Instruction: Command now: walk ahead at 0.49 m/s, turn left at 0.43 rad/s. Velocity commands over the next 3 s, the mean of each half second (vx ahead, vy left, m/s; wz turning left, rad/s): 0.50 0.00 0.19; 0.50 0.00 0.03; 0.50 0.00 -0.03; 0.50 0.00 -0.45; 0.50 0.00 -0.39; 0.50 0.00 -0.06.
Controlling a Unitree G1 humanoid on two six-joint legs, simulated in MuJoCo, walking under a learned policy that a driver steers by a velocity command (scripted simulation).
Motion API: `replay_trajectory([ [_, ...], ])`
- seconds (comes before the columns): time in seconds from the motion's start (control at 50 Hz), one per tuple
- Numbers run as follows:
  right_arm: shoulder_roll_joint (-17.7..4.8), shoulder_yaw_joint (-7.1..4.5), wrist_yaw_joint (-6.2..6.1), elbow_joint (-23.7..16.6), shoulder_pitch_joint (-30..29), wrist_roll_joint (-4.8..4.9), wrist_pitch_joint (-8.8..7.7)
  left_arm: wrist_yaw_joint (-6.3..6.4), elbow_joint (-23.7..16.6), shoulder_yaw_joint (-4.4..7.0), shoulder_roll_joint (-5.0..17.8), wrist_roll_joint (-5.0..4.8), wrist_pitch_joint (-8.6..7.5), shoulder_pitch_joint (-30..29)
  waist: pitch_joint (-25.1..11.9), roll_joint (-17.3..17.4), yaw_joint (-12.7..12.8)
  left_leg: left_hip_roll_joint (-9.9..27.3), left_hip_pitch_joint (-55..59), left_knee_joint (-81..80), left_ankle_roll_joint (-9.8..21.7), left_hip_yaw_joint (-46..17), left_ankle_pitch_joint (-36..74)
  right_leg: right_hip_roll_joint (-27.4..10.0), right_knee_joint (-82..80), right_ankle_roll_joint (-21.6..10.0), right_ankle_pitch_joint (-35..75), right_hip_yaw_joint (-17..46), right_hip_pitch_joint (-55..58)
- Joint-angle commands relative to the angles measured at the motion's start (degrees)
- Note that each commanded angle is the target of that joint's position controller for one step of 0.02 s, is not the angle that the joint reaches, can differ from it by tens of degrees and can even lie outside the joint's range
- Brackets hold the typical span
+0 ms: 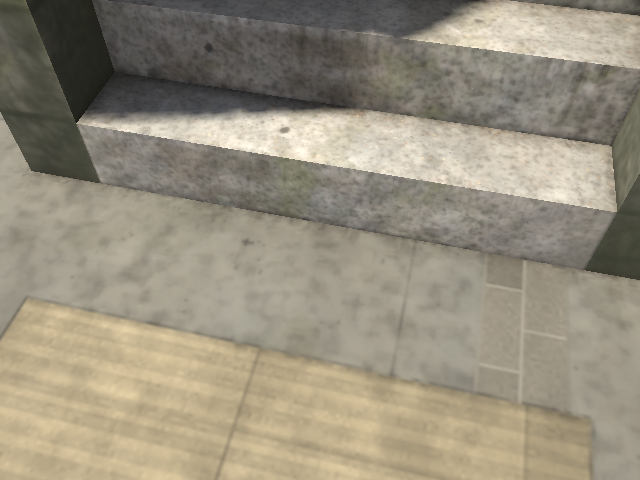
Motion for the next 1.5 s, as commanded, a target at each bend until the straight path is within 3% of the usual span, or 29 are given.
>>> replay_trajectory([
  [0.02, -1.2, -0.52, 0.24, -3.9, 2.8, 0.17, -0.04, -0.61, -0.4, 1.16, 4.5, 0.04, -0.81, 3.0, -2.9, -5.9, -0.3, 6.1, -9.2, -1.3, 0.2, -1.9, 2.7, -15.6, -15.6, -10.6, 0.5, 16.4, 8.9],
  [0.12, -1.0, 0.48, 0.65, -7.4, -5.6, -1.29, -0.48, -0.65, 2.0, 2.2, 8.2, -0.89, -0.85, 5.0, -0.6, -4.1, 0.4, 7.9, -13.5, -17.4, -0.8, 0.2, 12.9, -15.8, -18.5, -12.1, 7.3, 9.9, 10.0],
  [0.26, -2.2, 0.93, 2.42, -11.6, -17.9, -0.27, -1.58, -0.52, 4.8, 2.26, 11.0, -2.31, 1.34, 11.2, 1.4, -6.2, 4.4, 4.9, -8.4, -35.3, -0.3, 5.2, 17.3, -16.4, -15.0, -8.5, 5.5, 5.9, 14.6],
  [0.3, -3.4, 0.47, 2.76, -12.1, -17.4, -0.38, -1.79, -0.41, 5.3, 2.36, 11.7, -2.57, 2.12, 11.2, 1.0, -6.9, 2.9, 3.6, -5.4, -38.3, 1.3, 6.3, 13.9, -17.8, -11.9, -7.5, 7.8, 6.2, 17.0],
  [0.34, -7.0, -1.73, 2.39, -8.7, -5.9, -0.94, -1.81, -0.16, 5.4, 1.8, 10.7, -2.33, 2.73, 10.5, -5.4, -5.7, -3.3, 0.0, 11.5, -41.9, 3.8, 8.9, 13.9, -14.1, 2.6, -4.8, 22.4, 2.2, 14.9],
  [0.36, -11.4, -3.45, 1.67, -6.5, 4.9, -1.3, -1.61, 0.05, 4.2, 0.62, 8.1, -1.19, 2.58, 10.1, -12.8, -0.8, -7.8, 7.5, 27.3, -41.4, 6.9, 0.0, 14.2, -10.9, 19.4, -2.2, 15.7, -1.1, 5.3],
  [0.38, -17.7, -4.55, 1.42, -5.9, 9.0, -1.91, -1.23, -0.17, 2.3, -1.48, 1.3, -0.58, 1.35, 15.1, -18.4, 14.8, -5.0, 21.5, 44.7, -48.0, 15.7, -27.6, 6.2, -1.0, 41.0, 1.5, -16.2, -1.4, -17.8],
  [0.4, -12.7, -3.28, 1.67, -5.9, 9.9, -1.36, -1.58, -0.37, 3.2, -0.52, 5.9, -1.84, 0.03, 14.0, -20.9, 11.3, -6.2, 23.1, 45.1, -53.3, 17.0, -37.2, 2.7, -1.9, 50.2, 0.8, -24.8, 7.7, -24.7],
  [0.42, -9.8, -2.28, 1.85, -6.3, 6.0, -1.39, -1.93, -0.63, 1.7, 0.42, 9.0, -3.23, -0.54, 10.0, -13.6, 8.5, -5.3, 21.3, 39.7, -53.1, 14.6, -28.8, 6.1, -5.1, 52.0, -0.3, -20.5, 8.0, -28.8],
  [0.48, -4.7, -0.8, 2.41, -7.5, -3.5, -1.88, -2.3, -0.16, 1.2, 0.73, 7.6, -1.41, 0.57, 6.2, -6.1, 2.8, -0.2, 14.5, 21.8, -57.0, 11.3, -12.6, 18.9, -10.6, 43.4, -0.2, -9.4, 7.4, -20.9],
  [0.56, -6.3, -1.46, 2.17, -5.4, -2.5, -1.67, -3.55, 0.0, 0.7, 0.35, 4.6, -0.9, 2.87, 5.3, -3.1, 1.1, 1.8, 13.1, 16.9, -62.0, 12.2, -6.0, 25.1, -10.6, 36.3, 1.4, -3.1, 6.8, -19.7],
  [0.74, -8.7, -1.95, 0.69, 0.1, 5.0, -0.94, -2.57, -1.28, -4.3, -0.38, 3.4, -1.23, 2.23, -11.4, 2.0, 1.3, -3.7, 11.9, 22.1, -63.1, 9.1, 1.1, 20.7, -7.1, 10.3, 1.5, 13.2, 4.1, -19.5],
  [0.76, -6.0, -0.97, 1.42, 1.9, 7.7, -2.99, -2.67, -2.32, -4.5, -0.94, 2.4, 2.81, 3.97, -11.1, 2.3, 2.4, -3.1, 9.8, 21.6, -62.9, 7.6, 3.6, 22.5, -6.5, 9.7, 1.0, 12.8, -0.3, -15.4],
  [0.78, -5.6, -0.92, 1.66, 2.4, 8.2, -3.23, -2.66, -2.73, -4.9, -0.79, 2.5, 2.72, 4.52, -11.7, 2.9, 3.9, -3.6, 10.2, 21.2, -62.2, 7.0, 3.3, 24.4, -6.0, 9.4, 0.3, 10.9, -0.6, -13.2],
  [0.84, -9.0, -1.85, 1.3, 3.1, 6.1, -3.66, -2.17, -2.67, -4.4, 0.08, 5.2, 1.96, 4.16, -7.1, 1.8, 4.3, -0.4, 12.2, 26.4, -55.5, 5.5, 2.5, 36.4, -4.1, 6.4, -2.2, 0.1, -0.4, -7.8],
  [0.88, -8.4, -1.58, 0.89, 3.6, 5.7, -3.74, -1.6, -1.32, 0.5, 1.24, 7.7, 2.71, 2.74, 8.4, -7.4, 0.5, 5.7, 8.4, 24.9, -35.8, 3.8, 5.7, 43.1, -2.7, 2.0, -4.8, -1.1, -0.4, 10.3],
  [0.9, -4.1, -0.19, 0.94, 1.7, 7.9, -2.53, -1.75, -0.43, 1.5, 2.4, 12.9, 4.1, 2.16, 17.2, -15.9, -8.0, 7.5, 4.3, 11.0, -17.2, 2.3, 8.8, 24.6, -17.1, 1.2, -8.3, -5.2, 16.4, 26.9],
  [0.92, -1.6, 0.17, 1.31, 1.8, 13.3, -1.52, -1.93, -0.4, 2.9, 4.1, 18.3, 3.03, 2.63, 18.8, -19.9, -22.1, 4.6, -5.5, -6.9, -3.1, 1.1, 6.7, -10.5, -26.9, -7.3, -13.9, -7.1, 41.5, 36.9],
  [0.94, -6.4, -0.77, 1.13, 2.7, 7.9, -2.81, -1.55, -0.68, 2.1, 3.17, 13.5, 1.28, 3.02, 13.6, -13.9, -11.2, 4.0, -1.1, -11.3, -0.2, 2.3, 0.5, -7.1, -23.4, -9.1, -11.9, -13.6, 37.9, 31.7],
  [0.96, -6.0, -0.72, 1.65, 2.2, 4.5, -2.61, -1.8, -0.81, 1.4, 2.11, 9.1, 0.76, 2.88, 8.6, -7.0, -7.7, 2.4, 1.7, -10.8, -2.4, 2.6, 1.3, -1.1, -21.1, -10.2, -10.4, -13.2, 29.5, 23.5],
  [1.02, -3.6, 0.11, 2.2, 3.5, 2.9, -4.1, -0.73, -0.64, 2.7, 0.8, 4.5, 0.34, 2.07, 5.8, -2.2, -7.0, -0.3, 5.2, -3.8, -8.3, 1.4, 3.0, 5.5, -15.2, -14.8, -7.6, 1.5, 16.4, 12.1],
  [1.18, -1.3, 1.21, 3.3, 1.2, -9.9, -4.0, 0.1, -0.8, 8.1, 1.05, 5.4, -0.04, 0.77, 13.0, 1.7, -5.9, 1.2, 6.3, -9.4, -23.1, -2.2, 7.2, 16.5, -12.1, -17.7, -8.7, 14.7, 6.3, 13.5],
  [1.3, -1.3, 1.77, 2.3, -0.5, -18.2, -3.44, -0.85, 0.37, 10.0, 0.73, 6.1, 0.35, 0.54, 14.9, 2.2, -6.6, 2.4, 3.7, -5.1, -36.4, -0.8, 8.4, 18.1, -13.6, -14.2, -7.9, 23.8, 5.5, 18.4],
  [1.36, -2.9, 1.12, 1.53, 0.4, -15.3, -3.72, -1.81, 0.89, 10.2, 0.92, 6.7, 0.24, 0.67, 12.3, 0.2, -6.5, 0.2, 1.7, 0.6, -40.4, 1.4, 8.7, 12.9, -14.6, -7.6, -6.9, 34.8, 5.5, 21.4],
  [1.4, -4.1, 0.31, 0.05, 4.4, -3.8, -4.42, -2.68, 0.98, 10.6, 0.13, 4.8, 0.17, 1.13, 12.6, -7.0, -3.5, -4.3, 0.1, 17.9, -47.1, 3.8, 9.8, 13.5, -10.9, 7.4, -5.2, 35.6, 4.1, 17.3],
  [1.42, -8.5, -0.81, -0.74, 5.9, 5.7, -5.67, -3.11, 1.05, 8.8, -0.72, 3.0, -0.17, 0.83, 11.2, -12.7, 1.2, -8.2, 11.1, 31.4, -47.7, 6.1, -1.5, 14.3, -7.9, 21.1, -3.9, 19.8, 2.9, 6.7],
  [1.44, -13.9, -2.36, -0.4, 6.5, 7.1, -5.56, -2.47, 1.18, 8.7, -2.02, -2.6, -2.37, 1.15, 18.4, -15.4, 16.4, -5.0, 25.3, 41.4, -53.8, 13.8, -23.7, 19.1, 2.8, 38.5, -1.5, -17.8, -1.6, -12.3],
  [1.46, -10.1, -1.76, 0.08, 5.9, 3.5, -3.65, -1.83, 1.64, 10.5, -0.28, 4.5, -0.4, 2.19, 15.7, -11.9, 5.7, -3.4, 22.8, 34.7, -55.4, 12.0, -21.9, 13.0, -1.4, 42.4, -2.8, -20.5, 5.3, -13.8],
  [1.5, -3.2, 0.22, 0.81, 4.0, -5.3, -3.34, -2.23, 0.66, 10.3, -0.12, 3.3, 0.39, 2.58, 10.9, -3.6, 0.8, -0.6, 17.7, 21.7, -60.2, 8.3, -9.4, 12.0, -5.2, 39.5, -2.5, -12.9, 6.7, -11.7],
])
Next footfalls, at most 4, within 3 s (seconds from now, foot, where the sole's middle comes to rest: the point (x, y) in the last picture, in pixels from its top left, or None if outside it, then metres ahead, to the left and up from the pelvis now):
0.36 left None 0.34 0.17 -0.77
0.88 right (348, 400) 0.63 -0.03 -0.77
1.40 left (258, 305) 0.88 0.18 -0.77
1.88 right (324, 292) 0.92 0.02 -0.77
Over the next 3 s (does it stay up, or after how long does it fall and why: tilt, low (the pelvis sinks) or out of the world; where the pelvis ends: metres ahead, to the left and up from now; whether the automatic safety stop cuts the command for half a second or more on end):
stays up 1.26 0.04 0.24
